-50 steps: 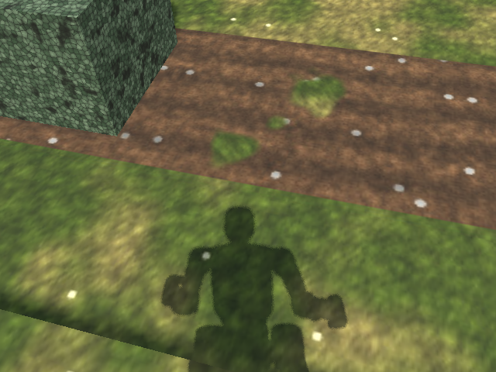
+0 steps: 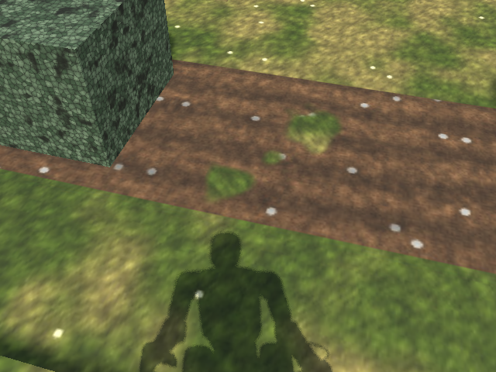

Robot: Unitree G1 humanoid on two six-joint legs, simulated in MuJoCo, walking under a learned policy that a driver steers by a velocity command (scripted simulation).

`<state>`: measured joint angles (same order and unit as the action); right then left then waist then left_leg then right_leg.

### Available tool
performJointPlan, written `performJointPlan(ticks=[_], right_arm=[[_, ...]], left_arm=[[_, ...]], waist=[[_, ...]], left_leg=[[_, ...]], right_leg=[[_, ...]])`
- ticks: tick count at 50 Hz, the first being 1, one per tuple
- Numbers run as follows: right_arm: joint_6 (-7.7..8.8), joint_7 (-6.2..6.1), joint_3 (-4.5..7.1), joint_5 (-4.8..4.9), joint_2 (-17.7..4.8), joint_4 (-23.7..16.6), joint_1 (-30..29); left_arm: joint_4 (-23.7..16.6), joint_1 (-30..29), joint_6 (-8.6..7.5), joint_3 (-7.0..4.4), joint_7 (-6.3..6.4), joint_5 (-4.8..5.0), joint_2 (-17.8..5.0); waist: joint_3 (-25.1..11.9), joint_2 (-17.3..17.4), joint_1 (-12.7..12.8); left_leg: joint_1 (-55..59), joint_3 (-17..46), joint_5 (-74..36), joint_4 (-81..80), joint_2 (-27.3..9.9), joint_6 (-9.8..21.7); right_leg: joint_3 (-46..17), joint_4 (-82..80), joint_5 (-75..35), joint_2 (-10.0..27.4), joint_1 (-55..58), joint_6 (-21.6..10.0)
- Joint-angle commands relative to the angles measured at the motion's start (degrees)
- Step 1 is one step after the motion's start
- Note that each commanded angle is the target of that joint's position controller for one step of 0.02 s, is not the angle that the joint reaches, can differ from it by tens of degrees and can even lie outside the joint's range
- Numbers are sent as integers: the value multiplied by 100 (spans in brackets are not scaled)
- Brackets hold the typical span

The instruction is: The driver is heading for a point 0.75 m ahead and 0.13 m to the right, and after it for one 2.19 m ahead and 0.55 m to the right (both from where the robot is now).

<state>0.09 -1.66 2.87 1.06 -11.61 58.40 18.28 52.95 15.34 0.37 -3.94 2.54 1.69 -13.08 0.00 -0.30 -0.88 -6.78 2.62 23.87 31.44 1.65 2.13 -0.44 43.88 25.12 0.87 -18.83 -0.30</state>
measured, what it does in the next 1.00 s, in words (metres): walks ahead: left foot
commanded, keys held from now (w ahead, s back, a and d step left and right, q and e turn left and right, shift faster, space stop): w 0.88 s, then w+e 0.12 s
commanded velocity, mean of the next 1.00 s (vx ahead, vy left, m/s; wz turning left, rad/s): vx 0.43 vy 0.00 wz -0.02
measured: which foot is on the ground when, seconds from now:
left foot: down 0.00-0.14, up 0.16-0.62, down 0.64-1.00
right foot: down 0.00-0.66, up 0.68-1.00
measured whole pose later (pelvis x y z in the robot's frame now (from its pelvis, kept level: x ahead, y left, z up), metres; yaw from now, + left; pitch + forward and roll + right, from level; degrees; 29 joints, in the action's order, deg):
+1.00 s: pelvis +0.46 -0.04 -0.02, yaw -1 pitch +2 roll +3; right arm 6.7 -1.4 2.2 0.9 -12.6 58.0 24.7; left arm 44.6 2.6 -4.2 -3.0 -3.9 0.6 -15.4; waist -0.2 -2.7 -4.3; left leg -8.5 -4.6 30.7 37.5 2.2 1.1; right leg -3.9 31.5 -24.8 3.4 -35.1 -5.1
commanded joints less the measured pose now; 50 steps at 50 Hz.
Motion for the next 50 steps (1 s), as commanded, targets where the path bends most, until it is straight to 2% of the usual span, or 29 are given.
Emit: performJointPlan(ticks=[1,3,6,7,8,9,10,12,15,19,22,24,28,30,31,32,33,34,35,36,37,39,40,41,42,43,44,46,50], right_arm=[[260,-47,197,-17,-995,-162,306],[248,-25,189,54,-942,-135,307],[163,28,203,56,-1100,-207,-104],[229,42,141,26,-944,-255,-312],[357,51,14,33,-429,-515,-296],[474,64,89,151,-654,-611,-331],[552,86,141,246,-835,-666,-466],[581,73,133,139,-757,-593,-469],[455,96,199,26,-767,-570,-480],[425,130,152,-28,-586,-986,-1408],[434,234,89,-26,-450,-1222,-1986],[426,338,177,3,-654,-980,-1427],[566,506,180,-9,-745,-1267,-2180],[644,591,216,14,-795,-1160,-1700],[681,601,320,23,-970,-842,-724],[711,573,449,33,-1228,-399,647],[736,513,494,19,-1648,-205,1334],[789,587,284,25,-1385,-443,793],[775,609,245,127,-1103,-445,524],[798,654,182,108,-875,-466,180],[793,672,116,54,-787,-594,-343],[762,591,65,-41,-757,-626,-782],[759,528,51,-205,-764,-585,-614],[790,464,69,-219,-918,-588,-520],[830,299,58,-106,-838,-467,-347],[830,120,69,9,-828,-425,-264],[794,15,58,26,-811,-344,24],[755,-94,73,-7,-890,-304,261],[688,23,33,-7,-611,-295,800]], left_arm=[[-692,-1045,-414,-52,-111,65,-469],[-609,-955,-544,-49,-245,27,-492],[75,551,-499,-183,-302,20,-514],[265,1380,-465,-289,-257,36,-734],[296,2005,-485,-420,-224,-32,-1494],[299,1882,-553,-235,-304,-157,-1150],[150,1216,-608,-128,-331,-145,-935],[-52,469,-650,-35,-380,-182,-749],[103,662,-631,82,-350,-196,-507],[276,857,-610,82,-192,-167,-753],[397,975,-590,85,-136,-196,-819],[488,1150,-625,70,-168,-241,-753],[514,1363,-494,101,-189,-227,-615],[344,967,-466,85,-196,-196,-735],[275,743,-472,90,-216,-205,-774],[181,357,-535,97,-238,-155,-825],[69,344,-677,147,-226,-152,-536],[114,1351,-871,310,-299,-26,101],[-77,821,-923,182,-291,232,-396],[-324,212,-828,93,-223,324,-681],[-396,82,-698,78,-180,169,-679],[-456,272,-452,42,-224,-19,-576],[-422,312,-408,46,-304,-53,-475],[-593,-9,-408,19,-331,-66,-478],[-767,-474,-497,27,-378,-32,-472],[-967,-891,-559,63,-431,-102,-433],[-984,-1089,-615,84,-486,-239,-303],[-908,-1018,-602,82,-621,-192,-234],[-1255,-1913,-433,171,-755,-73,-266]], waist=[[1350,1015,-308],[952,821,-251],[264,566,490],[-31,55,947],[-522,-1899,1001],[-519,-1685,788],[273,-1089,537],[605,-439,296],[387,-616,198],[561,-289,258],[453,-445,359],[153,-342,190],[598,-247,324],[338,-397,-97],[-81,-566,-539],[-502,-432,-1231],[-793,793,-1373],[-1285,1894,-500],[-789,1489,-527],[-230,745,-370],[-25,-51,-99],[186,-69,385],[146,-169,336],[286,-138,326],[365,203,238],[516,336,178],[321,182,6],[56,164,-18],[380,369,-478]], left_leg=[[89,2810,1031,-1966,-2062,1352],[324,2030,76,-1651,-1745,1051],[-1519,910,-594,-889,-960,595],[-2104,455,-1210,327,-657,332],[-3090,-286,-239,2660,144,-114],[-3626,359,732,3732,180,-82],[-4094,446,397,4144,-220,90],[-3793,285,-732,3616,-677,241],[-3152,101,-1510,2681,-874,206],[-3322,-74,-2338,1154,-730,-34],[-2361,-456,-3012,493,-402,-129],[-2595,-154,-3287,1452,-602,-30],[-3713,-259,-2222,1532,-606,242],[-2427,-636,-1727,1210,-274,408],[-869,-859,-1730,1188,36,508],[858,-817,-2181,790,79,672],[1833,687,-2067,98,-1078,1254],[2064,3292,-2471,-480,-2148,2076],[1681,3611,-2263,-1229,-2368,2112],[1078,3124,-1941,-1193,-2273,1852],[269,2586,-2013,-1213,-2138,1666],[-1095,1875,-1700,-1466,-1919,1468],[-1306,1606,-1738,-1506,-1810,1496],[-1412,1192,-1679,-1615,-1480,1361],[-1081,1005,-1436,-1554,-1349,1133],[-1492,495,-1034,-1525,-984,983],[-1548,226,-1030,-1309,-749,898],[-1832,-137,-813,-927,-723,760],[-959,-102,-314,134,-1065,591]], right_leg=[[-312,842,556,384,-2389,-301],[-113,-88,340,390,-1844,-366],[680,-1044,-1282,-422,1576,-186],[67,-1292,-1085,-68,2539,-325],[-2974,-2670,-32,1622,3236,-1138],[-4680,-3480,893,2199,2980,-1587],[-4179,-3445,1120,2209,2459,-1487],[-2522,-3400,-153,1579,1756,-1128],[-1259,-3477,-2095,1075,1604,-867],[-773,-3680,-2913,986,1516,-924],[-297,-3824,-3107,688,979,-913],[-383,-3460,-3331,1087,1559,-1118],[-579,-2717,-4166,1423,2534,-1191],[-293,-1932,-5739,1269,2078,-1062],[-191,-1009,-6545,1095,1384,-1001],[-149,468,-6298,768,337,-838],[84,3222,-2493,-80,-976,-501],[-978,4442,898,-782,-2076,-545],[-1182,4355,704,-535,-2674,-622],[-1056,4180,224,-229,-3019,-663],[-952,3744,-164,56,-2731,-620],[-818,2582,-305,550,-1816,-483],[-647,2464,-825,575,-1628,-435],[-550,1913,-1599,564,-1707,-436],[-689,1283,-2227,693,-2095,-432],[-440,114,-3132,619,-1850,-379],[-159,-547,-4226,386,-1307,-391],[57,-1027,-5593,109,-396,-424],[-272,-1519,-5236,120,-1118,-510]])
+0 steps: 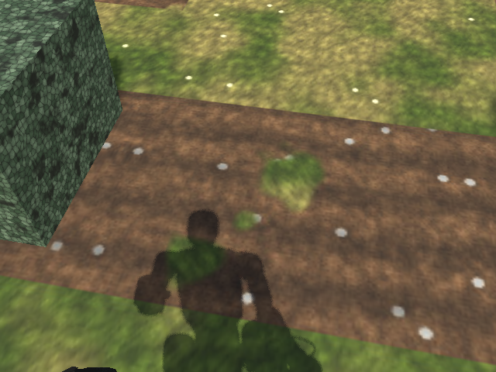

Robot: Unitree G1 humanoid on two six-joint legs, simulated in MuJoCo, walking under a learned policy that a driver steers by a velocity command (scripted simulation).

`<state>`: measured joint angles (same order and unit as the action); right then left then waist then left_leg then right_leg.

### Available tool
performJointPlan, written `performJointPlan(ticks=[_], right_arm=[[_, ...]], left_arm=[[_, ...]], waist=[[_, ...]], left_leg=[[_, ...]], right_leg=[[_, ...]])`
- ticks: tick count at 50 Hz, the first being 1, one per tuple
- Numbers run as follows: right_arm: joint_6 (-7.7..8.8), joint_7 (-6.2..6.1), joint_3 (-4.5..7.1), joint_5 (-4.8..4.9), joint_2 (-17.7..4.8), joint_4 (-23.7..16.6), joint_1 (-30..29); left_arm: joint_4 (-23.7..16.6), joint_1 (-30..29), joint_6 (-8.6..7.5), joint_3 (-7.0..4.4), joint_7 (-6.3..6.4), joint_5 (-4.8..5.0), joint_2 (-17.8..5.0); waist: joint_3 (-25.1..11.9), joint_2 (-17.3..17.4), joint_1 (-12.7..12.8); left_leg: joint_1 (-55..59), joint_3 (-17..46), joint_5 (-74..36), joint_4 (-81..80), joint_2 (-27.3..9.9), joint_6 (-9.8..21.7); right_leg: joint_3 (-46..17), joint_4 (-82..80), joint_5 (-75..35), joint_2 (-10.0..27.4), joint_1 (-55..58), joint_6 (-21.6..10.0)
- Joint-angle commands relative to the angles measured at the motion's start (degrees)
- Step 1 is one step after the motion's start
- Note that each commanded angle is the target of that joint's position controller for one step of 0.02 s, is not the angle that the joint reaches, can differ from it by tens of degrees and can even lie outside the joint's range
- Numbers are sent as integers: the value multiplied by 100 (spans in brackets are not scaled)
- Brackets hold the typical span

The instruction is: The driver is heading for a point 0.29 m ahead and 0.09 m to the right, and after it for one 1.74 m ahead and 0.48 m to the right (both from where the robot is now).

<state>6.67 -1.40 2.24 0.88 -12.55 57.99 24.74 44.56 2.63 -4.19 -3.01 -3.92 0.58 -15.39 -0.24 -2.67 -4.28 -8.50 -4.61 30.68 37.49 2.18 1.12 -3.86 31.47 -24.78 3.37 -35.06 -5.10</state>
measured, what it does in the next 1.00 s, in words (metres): goes down, turning right: right foot 0.15 m lower, then left foot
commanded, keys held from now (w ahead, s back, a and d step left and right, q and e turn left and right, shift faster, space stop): w+e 0.08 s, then e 0.52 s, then no key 0.40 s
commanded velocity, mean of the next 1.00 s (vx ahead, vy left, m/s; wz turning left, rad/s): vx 0.16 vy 0.00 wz -0.39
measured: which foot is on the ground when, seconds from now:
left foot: down 0.00-0.14, up 0.16-0.56, down 0.58-1.00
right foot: up 0.00-0.12, down 0.14-0.58, up 0.60-0.90, down 0.92-1.00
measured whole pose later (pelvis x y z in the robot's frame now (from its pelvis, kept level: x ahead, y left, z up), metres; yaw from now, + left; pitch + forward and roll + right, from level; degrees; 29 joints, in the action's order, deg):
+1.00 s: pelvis +0.30 -0.05 -0.13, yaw -26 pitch +0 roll +0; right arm 0.6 -0.2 2.2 -1.3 -13.4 43.7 12.2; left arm 43.0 12.5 2.9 -2.5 0.5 -1.6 -13.3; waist 0.7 0.9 -1.9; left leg -18.8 1.2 11.0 29.6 -1.2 -1.7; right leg -3.3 31.1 17.1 -1.0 -14.2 0.0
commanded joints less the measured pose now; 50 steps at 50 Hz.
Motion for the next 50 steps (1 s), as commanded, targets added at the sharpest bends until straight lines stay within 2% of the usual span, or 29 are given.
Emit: performJointPlan(ticks=[1,3,5,6,7,8,9,10,11,12,13,14,16,20,24,27,28,29,30,31,32,34,39,43,45,46,47,49,50], right_arm=[[-17,-13,81,-19,-441,-267,392],[-133,-80,94,-37,-501,-330,573],[-226,-97,116,-22,-595,-371,442],[-267,-64,131,-35,-678,-327,357],[-229,7,123,-100,-664,-354,368],[-102,107,77,-225,-364,-502,635],[109,184,-43,-15,-580,-878,644],[207,192,29,72,-953,-1154,272],[255,179,80,111,-1096,-1287,123],[156,63,44,151,-912,-1352,-133],[-67,-87,112,13,-917,-1320,-266],[-238,-162,136,-102,-824,-1341,-205],[-310,-242,154,-230,-727,-1447,-405],[-295,-190,138,-174,-490,-1779,-1214],[-359,-104,170,-140,-554,-2056,-1871],[-302,-45,244,-127,-717,-2109,-1789],[-270,-41,288,-140,-797,-2046,-1544],[-268,-81,379,-219,-1124,-2024,-1266],[-365,-114,426,-364,-1387,-2101,-1232],[-412,-87,414,-338,-1211,-2050,-986],[-424,-69,346,-256,-953,-2156,-1253],[-505,-28,277,-188,-747,-2228,-1714],[-612,26,281,-201,-849,-2177,-2015],[-622,26,266,-111,-930,-1999,-1720],[-594,54,201,-98,-824,-1868,-1442],[-544,98,154,-156,-727,-1851,-1354],[-481,145,109,-220,-526,-1907,-1149],[-485,127,127,-254,-669,-1886,-1558],[-505,101,146,-241,-691,-1812,-1536]], left_arm=[[-493,-899,5,97,-163,80,-40],[-479,-981,-43,141,-222,151,-21],[-296,-469,-99,121,-228,89,-125],[-6,434,-121,57,-201,4,-178],[383,1456,-100,-127,-145,-88,-498],[539,2079,-28,-241,-107,-142,-994],[384,2446,11,-233,18,-168,-1114],[163,2197,99,-277,134,-152,-1150],[-76,1651,125,-260,221,-102,-1184],[-230,1097,176,-251,297,-138,-1165],[-444,496,180,-185,331,-126,-949],[-434,339,195,-149,311,-95,-828],[-451,451,148,-195,321,-88,-831],[-379,864,325,-287,598,64,-875],[-411,1010,528,-297,683,59,-753],[-586,785,576,-324,699,70,-774],[-672,641,584,-310,691,82,-726],[-745,806,564,-231,666,15,-436],[-718,1513,517,-185,654,36,-224],[-740,1672,474,-260,599,-18,-743],[-644,1551,517,-359,587,-11,-1056],[-550,1348,693,-373,640,1,-951],[-604,1189,735,-146,556,-13,-303],[-582,1093,696,-149,494,-59,-397],[-515,1188,688,-159,468,-120,-452],[-567,1244,681,-180,491,-189,-678],[-517,1062,686,-244,502,-219,-1019],[-546,729,605,-65,435,-272,-360],[-503,742,562,-63,435,-273,-383]], waist=[[535,479,-299],[777,364,-422],[705,256,-200],[307,211,267],[-309,-178,724],[-823,-1203,801],[-2075,-1521,1151],[-2560,-1116,1231],[-2422,-214,887],[-2055,198,572],[-1262,851,284],[-902,715,58],[-733,307,130],[-1165,-156,401],[-806,-312,494],[-590,-469,259],[-580,-400,78],[-868,156,129],[-1164,1581,475],[-1589,1814,429],[-1251,1334,393],[-745,870,457],[-651,1250,535],[-638,1395,443],[-501,1212,520],[-530,867,476],[-444,-257,89],[-80,-463,246],[59,-424,273]], left_leg=[[-201,786,-978,-154,-1280,692],[636,1080,-1128,443,-1544,686],[547,854,-1893,1221,-1505,576],[-38,520,-2390,2200,-1326,503],[-889,60,-2793,3652,-890,367],[-3390,-309,1089,6369,-237,-62],[-4507,784,1161,6842,-310,-145],[-4852,1141,912,6877,-523,-229],[-4926,1324,-54,5815,-745,-179],[-4830,1173,-570,5600,-762,-343],[-4108,1119,-1017,4750,-852,-629],[-3509,1146,-865,4022,-906,-743],[-2870,1037,-1053,2568,-800,-788],[-2214,974,-2423,954,-284,-698],[-2217,1147,-2197,204,-27,-602],[-1598,1245,-2172,-716,-14,-410],[-873,1188,-2888,-1363,-159,-287],[293,1780,-4164,-1362,-1098,74],[1233,3097,-6143,-1283,-2383,1091],[1195,3979,-5840,-1436,-2894,1659],[856,3437,-5325,-1403,-2544,1577],[144,2487,-4486,-1484,-1858,1160],[-706,1483,-3804,-1794,-1240,1018],[-678,1660,-2604,-1757,-1339,1035],[-1065,1553,-2049,-1636,-1145,641],[-1430,1388,-1684,-1360,-986,263],[-1333,744,-1348,-1089,-448,-83],[-505,634,-1794,-1013,-415,-330],[-452,614,-1874,-976,-404,-317]], right_leg=[[-69,-516,-110,-71,-70,-17],[-399,-984,180,162,-847,50],[-215,-1457,158,244,-232,6],[164,-1583,-116,64,1143,-106],[597,-1441,-871,-269,2991,-254],[-203,130,-3719,590,5405,-799],[-1604,849,-4043,1563,7032,-1649],[-2146,501,-3447,1836,7034,-1938],[-2319,8,-1340,1818,6305,-1906],[-3097,-529,381,1997,5145,-1938],[-2863,-933,-141,1801,3429,-1814],[-2549,-994,-319,1544,2519,-1718],[-1842,-961,-729,958,1821,-1413],[-1352,-723,-598,331,2010,-804],[-1896,-616,815,219,2154,-577],[-2336,-417,1724,108,2102,-436],[-2257,-161,2090,-121,1802,-256],[-1899,664,3359,-493,1045,48],[-998,2001,6229,-1410,10,431],[-780,3112,6605,-1117,-235,679],[-697,3705,6203,-903,-308,818],[-545,3945,5590,-756,-241,964],[113,1951,4979,-578,1147,994],[282,167,4243,-484,2038,783],[278,-821,3608,-497,2794,524],[-275,-861,3298,-3,3216,327],[-804,-845,3588,483,2658,-13],[-791,-1282,5109,318,1557,-13],[-672,-1289,5213,161,1472,133]])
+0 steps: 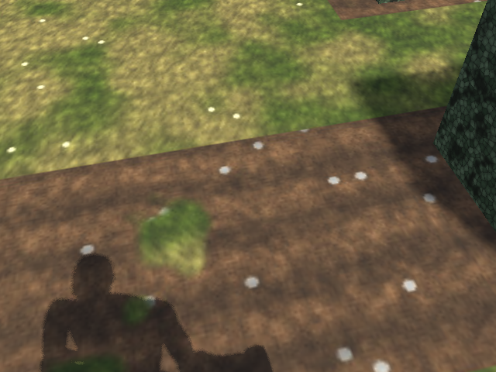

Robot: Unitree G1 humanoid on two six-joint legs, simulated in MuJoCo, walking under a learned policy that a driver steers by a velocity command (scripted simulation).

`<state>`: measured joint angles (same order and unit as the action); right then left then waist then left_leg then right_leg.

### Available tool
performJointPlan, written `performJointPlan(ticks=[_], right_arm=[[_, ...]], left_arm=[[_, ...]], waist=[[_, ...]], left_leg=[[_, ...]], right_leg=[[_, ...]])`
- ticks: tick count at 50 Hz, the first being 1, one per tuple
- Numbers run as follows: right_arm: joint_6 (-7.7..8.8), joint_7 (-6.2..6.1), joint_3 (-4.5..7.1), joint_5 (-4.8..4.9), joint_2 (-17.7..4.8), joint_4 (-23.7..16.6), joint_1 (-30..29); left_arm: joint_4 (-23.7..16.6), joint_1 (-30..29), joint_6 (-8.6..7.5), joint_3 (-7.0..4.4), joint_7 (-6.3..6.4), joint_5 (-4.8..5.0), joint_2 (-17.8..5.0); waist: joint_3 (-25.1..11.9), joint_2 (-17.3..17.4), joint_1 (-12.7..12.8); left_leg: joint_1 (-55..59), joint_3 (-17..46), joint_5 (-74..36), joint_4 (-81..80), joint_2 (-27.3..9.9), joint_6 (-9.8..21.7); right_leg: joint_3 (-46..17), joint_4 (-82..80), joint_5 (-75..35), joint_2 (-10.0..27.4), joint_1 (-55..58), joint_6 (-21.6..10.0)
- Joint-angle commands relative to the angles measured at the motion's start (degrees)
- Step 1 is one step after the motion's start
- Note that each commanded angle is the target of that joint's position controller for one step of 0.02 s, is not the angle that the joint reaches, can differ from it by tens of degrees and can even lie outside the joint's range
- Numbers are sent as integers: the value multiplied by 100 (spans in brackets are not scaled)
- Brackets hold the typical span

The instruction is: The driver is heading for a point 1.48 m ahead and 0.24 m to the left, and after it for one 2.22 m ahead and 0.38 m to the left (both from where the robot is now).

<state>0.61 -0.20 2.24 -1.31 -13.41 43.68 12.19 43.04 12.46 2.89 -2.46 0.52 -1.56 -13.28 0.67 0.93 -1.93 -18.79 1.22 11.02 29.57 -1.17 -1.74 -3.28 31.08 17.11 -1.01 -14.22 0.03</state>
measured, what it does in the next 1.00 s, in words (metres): walks ahead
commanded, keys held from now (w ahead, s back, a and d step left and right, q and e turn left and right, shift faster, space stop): no key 0.30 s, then w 0.70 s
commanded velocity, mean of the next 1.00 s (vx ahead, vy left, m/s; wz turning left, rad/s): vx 0.24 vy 0.00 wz -0.03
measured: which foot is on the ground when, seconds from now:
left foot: down 0.00-1.00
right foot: down 0.00-0.56, up 0.58-1.00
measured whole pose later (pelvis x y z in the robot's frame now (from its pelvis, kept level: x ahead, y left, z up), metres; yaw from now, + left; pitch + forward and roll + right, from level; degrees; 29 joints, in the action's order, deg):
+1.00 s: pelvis +0.26 +0.04 +0.00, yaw +1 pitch +2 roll +0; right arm 4.3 -0.5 1.7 0.6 -13.0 56.1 26.8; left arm 44.3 -1.9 -4.6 -2.3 -2.3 1.4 -13.2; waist 1.8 -2.0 -5.2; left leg 9.2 -0.6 19.3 8.3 2.9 3.5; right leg 1.3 30.1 -3.5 2.1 -35.0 -2.0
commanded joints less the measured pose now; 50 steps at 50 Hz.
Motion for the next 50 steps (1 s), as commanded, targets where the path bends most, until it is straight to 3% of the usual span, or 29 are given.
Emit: performJointPlan(ticks=[1,4,15,17,18,20,22,24,26,27,28,29,30,31,32,33,34,36,39,43,47,50], right_arm=[[83,-49,164,-19,-646,-334,-197],[90,-85,173,26,-616,-205,-27],[53,-151,212,85,-606,280,165],[24,-172,212,115,-565,393,214],[32,-180,224,153,-581,379,128],[158,-161,207,246,-560,155,-294],[351,-90,203,347,-573,8,-518],[507,26,196,342,-601,21,-468],[570,107,231,305,-573,377,218],[550,117,315,255,-676,666,813],[533,94,437,247,-980,839,1546],[541,112,588,241,-1718,871,2105],[579,147,412,163,-1274,788,1862],[609,141,322,174,-1024,667,1330],[615,137,276,157,-883,555,991],[612,156,247,158,-860,509,835],[595,162,191,134,-735,515,814],[555,144,150,134,-654,624,1056],[493,51,163,153,-823,749,1274],[445,-39,129,144,-876,835,1340],[435,-55,122,199,-864,1059,1657],[386,-68,165,206,-941,1124,1634]], left_arm=[[-319,-221,-194,-121,-8,-25,-645],[-179,-36,-284,-98,36,51,-622],[227,92,-311,-83,42,118,-478],[383,275,-280,-136,62,164,-587],[404,351,-260,-200,69,201,-782],[414,542,-321,-272,78,251,-1063],[471,588,-492,-267,100,256,-1030],[494,495,-573,-258,95,316,-945],[449,64,-515,-275,61,381,-1005],[434,3,-494,-258,56,343,-939],[359,-168,-528,-179,47,273,-701],[117,-139,-626,-95,66,241,-382],[134,-83,-729,-171,64,335,-674],[191,-38,-793,-215,30,438,-808],[278,-52,-815,-210,10,448,-784],[306,-127,-830,-223,11,379,-763],[334,-178,-809,-262,-6,315,-783],[380,-141,-755,-244,-85,262,-604],[189,-643,-703,-203,-108,222,-467],[-97,-1460,-753,-123,-159,248,-346],[-332,-2099,-828,-61,-253,305,-332],[-446,-2225,-910,-72,-351,312,-466]], waist=[[77,-780,47],[144,-554,57],[-61,-117,107],[-106,-315,164],[76,-553,256],[695,-1056,469],[1056,-1217,493],[867,-1042,398],[382,-789,-41],[71,-668,-255],[-180,-46,-590],[-489,1740,-651],[-386,1288,-471],[207,827,-234],[388,484,-120],[473,293,-62],[387,367,-19],[152,534,5],[253,351,-44],[510,355,-190],[760,350,-306],[685,402,-147]], left_leg=[[565,45,11,-168,-70,-8],[584,107,-218,-242,-120,24],[899,112,-908,-193,-157,-25],[750,-214,236,109,122,-4],[340,-434,981,489,304,26],[-775,-440,1438,1240,269,200],[-1535,-23,1700,1737,-95,476],[-1605,55,1810,1261,-281,680],[285,-407,407,-26,73,669],[1444,-502,-117,-6,319,561],[2359,307,132,-346,-173,706],[3166,3052,804,-1479,-1650,1503],[2973,4148,1459,-1923,-2111,1865],[2638,3558,1588,-1887,-2034,1734],[2416,2846,1330,-1908,-1726,1510],[2294,2347,730,-1966,-1533,1349],[2228,1818,-89,-1976,-1302,1165],[2238,1195,-1481,-1919,-1072,1062],[2190,846,-2212,-2043,-1055,1166],[1748,441,-1905,-2311,-878,1059],[1970,359,-1799,-2348,-1049,1139],[2539,330,-2682,-1947,-1274,1120]], right_leg=[[-691,-1238,910,548,-620,-303],[-607,-1067,285,485,-472,-259],[-365,-780,-942,319,-22,-254],[-430,-968,376,301,36,-395],[-757,-1198,1415,480,28,-604],[-2028,-1900,2723,1335,88,-1182],[-2675,-2106,2113,1841,359,-1519],[-2299,-1863,1023,1833,891,-1418],[-1290,-1439,115,1265,227,-1026],[-919,-1026,-222,957,-335,-845],[-321,281,-659,492,-991,-528],[329,2315,622,-330,-2208,-82],[-330,3316,1555,-224,-2763,-112],[-472,3627,1127,135,-3140,-273],[-334,3552,522,410,-3127,-371],[-238,3292,51,573,-3111,-407],[-162,3050,-302,698,-2881,-416],[57,2802,-674,680,-2622,-327],[228,2200,-1105,641,-2895,-84],[404,778,-2052,487,-2550,13],[485,-1,-2310,329,-2373,-110],[496,-305,-1878,237,-2263,-366]])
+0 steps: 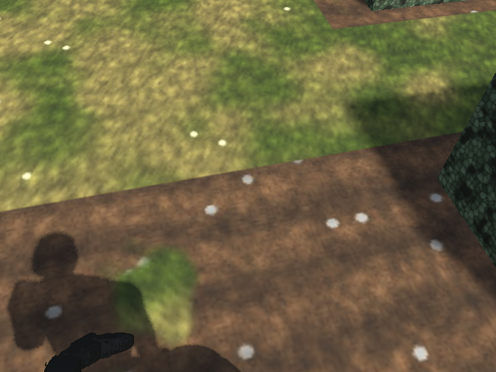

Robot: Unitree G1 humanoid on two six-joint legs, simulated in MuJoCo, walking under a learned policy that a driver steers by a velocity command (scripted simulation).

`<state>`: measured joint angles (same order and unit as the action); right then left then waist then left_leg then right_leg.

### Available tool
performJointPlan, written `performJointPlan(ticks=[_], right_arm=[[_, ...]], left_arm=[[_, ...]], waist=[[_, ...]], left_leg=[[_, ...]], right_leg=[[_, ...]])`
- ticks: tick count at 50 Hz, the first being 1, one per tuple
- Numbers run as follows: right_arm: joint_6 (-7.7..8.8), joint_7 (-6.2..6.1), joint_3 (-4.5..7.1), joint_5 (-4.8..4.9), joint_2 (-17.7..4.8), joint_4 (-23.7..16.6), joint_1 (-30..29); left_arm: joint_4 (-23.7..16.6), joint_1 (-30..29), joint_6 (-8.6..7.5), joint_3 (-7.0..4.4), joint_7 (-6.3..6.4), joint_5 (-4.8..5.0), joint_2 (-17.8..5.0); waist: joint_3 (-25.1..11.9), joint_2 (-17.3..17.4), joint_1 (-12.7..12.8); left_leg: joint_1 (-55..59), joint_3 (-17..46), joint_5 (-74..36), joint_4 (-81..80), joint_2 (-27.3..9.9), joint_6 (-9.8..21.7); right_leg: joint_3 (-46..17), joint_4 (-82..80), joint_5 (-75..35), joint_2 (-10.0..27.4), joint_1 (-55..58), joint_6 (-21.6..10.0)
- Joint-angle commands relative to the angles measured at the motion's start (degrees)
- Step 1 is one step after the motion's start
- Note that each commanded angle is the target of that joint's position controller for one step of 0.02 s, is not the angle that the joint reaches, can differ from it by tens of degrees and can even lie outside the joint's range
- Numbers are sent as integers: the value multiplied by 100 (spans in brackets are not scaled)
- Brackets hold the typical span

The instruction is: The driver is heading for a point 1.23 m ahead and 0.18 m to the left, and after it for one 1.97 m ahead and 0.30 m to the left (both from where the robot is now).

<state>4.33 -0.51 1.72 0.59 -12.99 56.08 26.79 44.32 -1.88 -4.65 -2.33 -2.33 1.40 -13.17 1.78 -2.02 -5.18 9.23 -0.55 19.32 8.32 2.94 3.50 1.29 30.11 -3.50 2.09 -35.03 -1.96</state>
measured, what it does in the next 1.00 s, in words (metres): walks ahead: right foot, then left foot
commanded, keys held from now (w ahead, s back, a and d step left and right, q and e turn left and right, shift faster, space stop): w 1.00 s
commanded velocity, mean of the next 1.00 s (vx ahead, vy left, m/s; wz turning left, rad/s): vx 0.49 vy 0.00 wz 0.00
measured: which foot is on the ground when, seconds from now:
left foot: down 0.00-0.10, up 0.12-0.58, down 0.60-1.00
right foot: up 0.00-0.06, down 0.08-0.62, up 0.64-1.00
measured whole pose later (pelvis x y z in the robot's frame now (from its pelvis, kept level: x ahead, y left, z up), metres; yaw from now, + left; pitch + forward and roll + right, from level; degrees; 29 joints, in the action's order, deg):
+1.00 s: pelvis +0.56 +0.04 +0.01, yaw +0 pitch +1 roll +1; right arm 4.9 0.4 2.5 0.4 -14.9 53.1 20.7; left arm 48.7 4.1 -4.0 -2.5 -0.8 0.5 -15.5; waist 0.5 -2.6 -3.9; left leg -0.1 -3.2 12.2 10.7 3.6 3.2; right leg -1.8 36.5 -3.9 6.4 -37.7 0.0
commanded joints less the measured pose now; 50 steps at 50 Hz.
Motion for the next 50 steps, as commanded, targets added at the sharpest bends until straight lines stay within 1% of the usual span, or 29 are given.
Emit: performJointPlan(ticks=[1,2,3,4,5,6,7,8,9,11,13,14,18,21,24,28,29,30,31,32,33,34,35,36,38,40,43,47,50], right_arm=[[-5,-49,245,9,-1064,-145,81],[-41,-61,274,-14,-1152,-167,24],[-100,-59,269,-43,-1146,-199,-91],[-113,-56,216,-89,-1071,-290,-214],[-38,5,48,-119,-463,-401,320],[110,59,-19,-3,-343,-282,494],[226,85,156,168,-960,-494,-128],[285,77,185,246,-1074,-654,-640],[291,39,193,191,-971,-705,-863],[163,11,218,70,-766,-653,-645],[43,-2,183,34,-550,-659,-557],[5,-18,187,11,-580,-756,-752],[27,-11,166,-56,-588,-1085,-1717],[76,51,105,-12,-497,-1240,-2355],[100,145,82,48,-559,-1444,-2824],[162,255,154,53,-833,-1532,-2634],[173,245,244,40,-987,-1384,-2084],[174,200,393,20,-1300,-1101,-1111],[157,165,536,-114,-1903,-965,-271],[108,197,512,-38,-1770,-852,-18],[116,209,363,-11,-1342,-912,-302],[118,193,303,-35,-1155,-1023,-746],[128,202,260,-68,-1031,-1077,-1142],[156,212,216,-102,-870,-1110,-1371],[195,238,205,-111,-816,-1069,-1451],[233,221,239,-84,-938,-972,-1343],[193,134,270,-74,-1044,-815,-1082],[140,56,276,-24,-1117,-636,-776],[82,41,293,12,-1164,-439,-445]], left_arm=[[-536,-596,-172,-129,-77,6,-594],[-441,-217,-170,-198,-63,1,-747],[-201,619,-157,-311,-28,9,-956],[90,1721,-123,-412,34,-21,-1190],[278,2642,-82,-531,84,-181,-1673],[383,2658,-67,-419,69,-123,-1349],[357,2112,-69,-307,79,-42,-1011],[263,1618,-79,-244,90,-50,-833],[243,1277,-112,-203,58,-100,-731],[263,1036,-169,-137,22,-192,-550],[378,1118,-213,-155,13,-138,-646],[436,1188,-227,-168,36,-135,-734],[594,1589,-180,-215,181,-119,-1002],[732,1969,-139,-225,214,-51,-1127],[902,2302,-65,-228,218,-5,-1152],[954,2278,84,-281,251,-9,-1291],[927,2159,121,-271,254,-18,-1285],[877,2179,139,-199,260,-74,-1105],[695,2634,69,-19,235,-155,-582],[786,2859,-58,71,206,-97,-323],[718,2450,-160,-93,175,44,-1003],[577,1979,-213,-120,167,131,-1108],[543,1753,-211,-120,196,74,-1049],[547,1711,-159,-158,222,-7,-1014],[608,1885,-22,-138,229,-46,-774],[558,1784,62,-126,243,-75,-671],[352,1207,67,-132,242,-130,-656],[138,439,2,-69,169,-101,-510],[-40,-58,-33,-38,97,-60,-514]], waist=[[351,775,335],[1,894,550],[-545,941,989],[-1241,893,1473],[-2238,-320,1336],[-2739,-1053,1238],[-1641,-728,1209],[-890,-346,1036],[-454,82,807],[-281,-78,430],[-154,-145,310],[-30,-136,316],[156,-16,584],[173,-3,839],[255,-37,977],[61,-206,682],[-251,-197,350],[-919,-48,-40],[-1936,995,-71],[-2437,1936,-41],[-1806,1363,-97],[-1145,1046,10],[-686,661,176],[-477,648,345],[-393,697,548],[-264,621,609],[-78,502,494],[113,539,251],[259,520,85]], left_leg=[[-109,482,-4423,484,-1713,553],[27,454,-5532,972,-1704,507],[-78,297,-6333,1924,-1539,397],[-1120,257,-5767,3245,-1368,245],[-3423,63,-2876,5554,-484,-120],[-4435,750,1232,6815,136,-156],[-4994,911,1042,7158,-286,-44],[-4993,716,500,6911,-601,21],[-4786,583,88,6477,-835,2],[-4139,601,-292,6050,-1097,-53],[-4046,495,-352,5708,-1201,-191],[-4190,460,-538,5455,-1252,-273],[-4563,317,-1928,3896,-1208,-457],[-4257,115,-2582,2882,-957,-463],[-4402,165,-2435,2408,-876,-385],[-3923,100,-1559,2031,-685,-75],[-3154,-67,-1473,1883,-507,56],[-1749,3,-1570,1980,-578,260],[531,1962,-1375,2044,-1983,969],[1393,4096,-416,1094,-2625,1515],[951,3781,48,903,-2469,1262],[200,2969,-221,832,-2268,1063],[-591,2350,-796,651,-2034,978],[-1118,1935,-1222,480,-1833,901],[-1624,1514,-1639,171,-1641,913],[-1760,1204,-2064,-10,-1612,993],[-1606,865,-2326,-152,-1550,967],[-1583,415,-2116,-245,-1341,778],[-1157,405,-2056,-137,-1499,777]], right_leg=[[111,-211,383,-195,170,-265],[234,-144,601,-375,711,-372],[362,-253,571,-546,1767,-551],[-100,-39,437,-113,3590,-833],[-2553,-93,1317,1443,5975,-1677],[-4596,-1118,2077,2128,6365,-2097],[-3889,-1373,2489,1838,5494,-1728],[-2984,-1581,2229,1607,4454,-1488],[-2423,-1812,1742,1368,3574,-1332],[-1750,-2136,1140,1030,2647,-1221],[-1391,-2367,917,971,2182,-1317],[-1241,-2474,877,948,2053,-1340],[-783,-2552,549,771,2195,-1181],[-533,-2471,520,703,2405,-1012],[-619,-2213,567,962,3046,-974],[-750,-1527,-289,1270,3734,-767],[-573,-859,-1185,1086,3696,-650],[-314,353,-1405,749,3229,-481],[76,2566,242,96,1329,-123],[-319,3909,3501,-583,-107,50],[-809,4466,3485,-226,-716,-63],[-668,4431,3000,66,-870,-147],[-531,4086,2513,315,-701,-123],[-550,3719,2190,504,-417,-99],[-523,3415,1889,592,47,-20],[-479,3067,1604,624,-79,80],[-451,2139,789,628,-497,218],[-229,797,-219,422,-219,226],[-174,287,-241,306,-246,172]])
Next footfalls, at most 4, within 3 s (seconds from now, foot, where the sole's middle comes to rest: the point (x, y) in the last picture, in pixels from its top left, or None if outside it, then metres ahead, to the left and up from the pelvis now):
0.08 right None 0.25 -0.12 -0.77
0.60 left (179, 352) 0.53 0.13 -0.77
1.16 right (257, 247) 0.83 -0.10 -0.77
1.70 left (171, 183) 1.10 0.16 -0.77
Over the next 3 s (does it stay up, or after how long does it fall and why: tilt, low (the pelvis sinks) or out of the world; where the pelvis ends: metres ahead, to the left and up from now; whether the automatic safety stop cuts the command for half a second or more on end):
stays up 1.25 0.08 0.01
